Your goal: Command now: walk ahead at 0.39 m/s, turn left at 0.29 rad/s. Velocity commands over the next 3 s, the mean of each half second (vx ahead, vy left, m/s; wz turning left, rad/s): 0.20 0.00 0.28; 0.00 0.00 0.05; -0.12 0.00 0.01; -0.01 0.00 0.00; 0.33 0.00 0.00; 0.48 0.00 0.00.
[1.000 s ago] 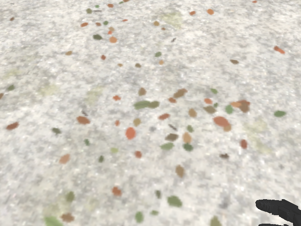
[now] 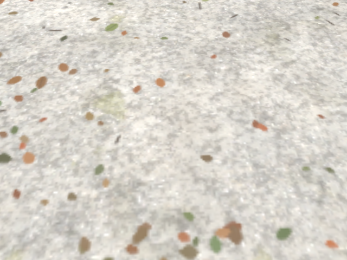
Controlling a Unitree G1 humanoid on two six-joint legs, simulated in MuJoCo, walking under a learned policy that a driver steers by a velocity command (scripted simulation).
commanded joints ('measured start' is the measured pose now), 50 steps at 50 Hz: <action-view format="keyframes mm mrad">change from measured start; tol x16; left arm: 1 -48 153 32 -68 11 12 23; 3 112 31 -14 -98 34 -16 13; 21 -225 71 1 -192 0 19 19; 50 -246 145 21 -127 16 76 39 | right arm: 1 183 -195 -73 -14 -16 -13 -2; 50 139 -117 -58 32 -5 166 -86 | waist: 1 -143 -79 -144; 3 -85 278 -422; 7 -83 -54 -130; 21 -106 91 -63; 27 -127 -210 -174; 50 -40 -180 -92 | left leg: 1 316 -52 10 -26 83 65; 3 913 354 -708 -65 469 359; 9 352 167 -344 -180 436 234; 14 309 134 -240 -173 478 204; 20 295 128 -303 -240 -200 174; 25 283 68 -303 -76 -26 74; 27 189 -55 -147 19 -321 -18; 43 304 -20 -163 91 99 -39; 46 285 -60 -119 212 -62 -49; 50 207 -60 -83 537 -681 -89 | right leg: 1 -58 -203 -26 417 1012 -34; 2 -354 -106 -60 779 596 35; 3 -660 69 29 1092 -213 94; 23 -450 -96 51 237 194 83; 25 -246 -157 102 99 472 42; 26 -127 -274 191 156 742 -11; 31 -221 -179 139 206 483 -32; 50 -315 -441 341 131 947 -261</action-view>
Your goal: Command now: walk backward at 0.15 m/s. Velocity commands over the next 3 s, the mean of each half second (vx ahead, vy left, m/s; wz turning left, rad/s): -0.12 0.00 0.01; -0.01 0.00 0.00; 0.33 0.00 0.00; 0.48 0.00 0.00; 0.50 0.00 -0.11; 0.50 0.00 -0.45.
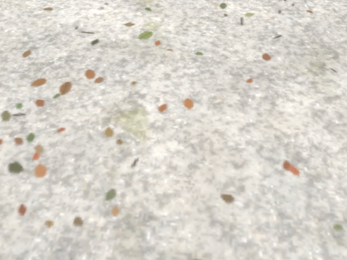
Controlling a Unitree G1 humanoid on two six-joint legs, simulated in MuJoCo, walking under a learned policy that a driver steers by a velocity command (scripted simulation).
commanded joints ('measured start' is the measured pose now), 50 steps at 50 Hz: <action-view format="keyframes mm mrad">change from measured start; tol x16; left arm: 1 -32 182 43 -39 1 -1 10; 50 283 75 -4 288 -11 -52 3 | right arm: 1 86 -76 -24 -29 7 15 -9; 9 141 -239 -50 -53 -77 -19 22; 13 -101 -88 -3 -80 -13 -70 9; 50 7 -48 -5 126 3 -66 -11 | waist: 1 -7 -111 -139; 6 -38 -131 -165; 9 -73 309 -122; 32 -22 -96 -31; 50 11 -29 -2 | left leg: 1 -4 52 -14 191 -141 -30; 7 176 61 21 -420 356 21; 9 21 487 -450 -577 687 310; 12 3 294 -260 -589 223 174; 20 219 254 -238 -619 32 157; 29 27 172 -164 -538 125 90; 33 241 82 -10 -416 306 46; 47 178 96 -34 -442 344 67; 50 84 37 27 -366 -2 73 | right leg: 1 74 -339 296 -182 719 -262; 6 92 -210 169 -122 441 -138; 9 -160 109 99 443 -502 35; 11 -142 131 238 675 -356 7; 15 -145 106 212 631 -143 76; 24 69 -4 20 16 -237 83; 29 283 -69 43 -195 68 -41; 33 -76 -107 119 -325 -248 -47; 47 22 -41 50 -259 -97 -24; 50 28 -55 92 -283 -389 -79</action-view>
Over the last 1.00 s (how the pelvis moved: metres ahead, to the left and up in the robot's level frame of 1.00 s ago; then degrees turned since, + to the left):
0.20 0.00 0.00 12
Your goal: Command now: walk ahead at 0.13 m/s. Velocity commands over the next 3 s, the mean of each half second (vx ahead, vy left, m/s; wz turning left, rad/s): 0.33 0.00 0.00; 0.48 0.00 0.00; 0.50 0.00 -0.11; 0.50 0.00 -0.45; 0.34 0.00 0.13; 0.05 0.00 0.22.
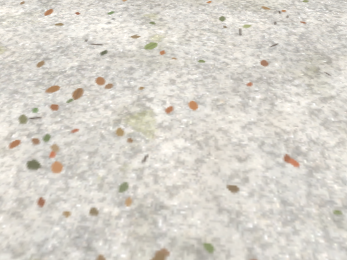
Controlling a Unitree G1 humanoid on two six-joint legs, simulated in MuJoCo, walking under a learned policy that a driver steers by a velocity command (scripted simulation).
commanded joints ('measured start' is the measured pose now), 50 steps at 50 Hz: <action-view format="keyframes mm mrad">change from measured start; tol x32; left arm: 1 94 164 37 -30 -12 -2 9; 32 -426 122 36 -315 -29 -82 -81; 38 154 357 124 -173 -1 -69 -66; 50 -50 200 65 -158 0 -92 -49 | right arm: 1 -50 -118 -22 -46 10 -21 -3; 8 -142 -89 -17 -93 36 -104 53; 13 379 -302 -88 49 22 -98 43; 50 -2 -106 -23 -136 1 -85 20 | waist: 1 39 -64 77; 11 -85 -98 10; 13 -147 344 -160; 32 -55 54 113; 39 136 -193 -427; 50 8 -42 24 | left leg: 1 -32 -5 -11 34 -384 27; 6 -370 98 -9 287 -258 30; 11 295 -18 112 31 -30 20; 14 540 430 -719 -304 -332 266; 30 289 246 -43 -415 195 155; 36 428 248 12 22 815 88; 39 -319 -22 -126 860 -381 6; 50 -358 209 -46 403 132 -34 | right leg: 1 -176 -123 167 -215 -398 -117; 10 -124 -202 156 -191 87 -138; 15 -699 -54 108 794 -126 -48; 33 -520 -70 -25 30 384 -46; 36 -150 21 -89 41 293 -108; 38 540 -363 558 -4 -3 -336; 50 -90 -209 124 -387 300 -226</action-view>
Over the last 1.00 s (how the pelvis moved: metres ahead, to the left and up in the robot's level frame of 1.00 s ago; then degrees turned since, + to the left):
-0.12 0.04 0.01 0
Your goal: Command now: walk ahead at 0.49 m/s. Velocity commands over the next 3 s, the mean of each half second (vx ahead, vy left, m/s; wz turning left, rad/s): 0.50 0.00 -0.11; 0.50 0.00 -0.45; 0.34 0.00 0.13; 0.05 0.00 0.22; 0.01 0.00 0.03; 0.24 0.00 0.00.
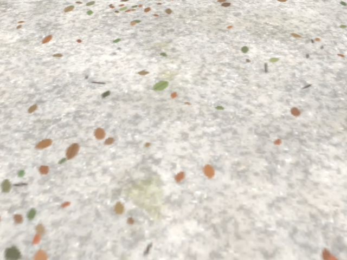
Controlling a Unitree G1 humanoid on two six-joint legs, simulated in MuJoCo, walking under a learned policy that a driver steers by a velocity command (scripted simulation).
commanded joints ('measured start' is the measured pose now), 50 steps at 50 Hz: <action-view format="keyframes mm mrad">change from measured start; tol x32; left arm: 1 -41 154 28 -59 -6 -12 21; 50 -75 128 49 -216 -9 15 8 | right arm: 1 -11 -45 -10 -52 -9 -6 2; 50 64 -83 -30 -79 -7 -27 8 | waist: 1 -31 -85 26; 11 2 -104 38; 16 -169 199 -439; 25 -30 27 2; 37 -84 6 56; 43 47 -237 -414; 50 -61 -68 -74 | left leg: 1 -15 16 -2 -174 181 -23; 11 40 -70 39 -491 128 32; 14 606 -62 23 -481 112 121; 16 1081 280 -673 -665 -138 305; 23 472 106 -38 -858 101 157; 35 734 140 232 -824 353 128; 40 747 126 293 -381 937 67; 43 -68 -199 24 434 -461 -37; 50 65 12 0 109 -110 -30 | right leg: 1 -54 -263 171 -181 106 -143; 13 203 -299 101 179 556 -59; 17 -618 -83 210 1069 -403 26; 30 -527 -201 104 511 223 60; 40 -215 -30 -71 338 -31 -75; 43 581 -440 920 66 -171 -390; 50 -27 -264 311 -59 296 -206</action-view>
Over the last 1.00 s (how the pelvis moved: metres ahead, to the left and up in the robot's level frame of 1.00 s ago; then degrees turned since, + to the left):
0.46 -0.01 0.01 0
